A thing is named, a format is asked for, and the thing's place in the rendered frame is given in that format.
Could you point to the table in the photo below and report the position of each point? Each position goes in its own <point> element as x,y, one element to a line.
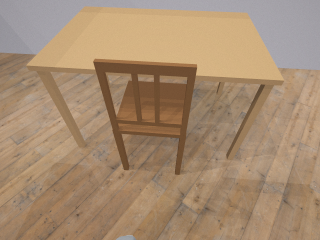
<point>226,47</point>

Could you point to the chair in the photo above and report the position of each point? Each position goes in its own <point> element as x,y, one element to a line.
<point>155,109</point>

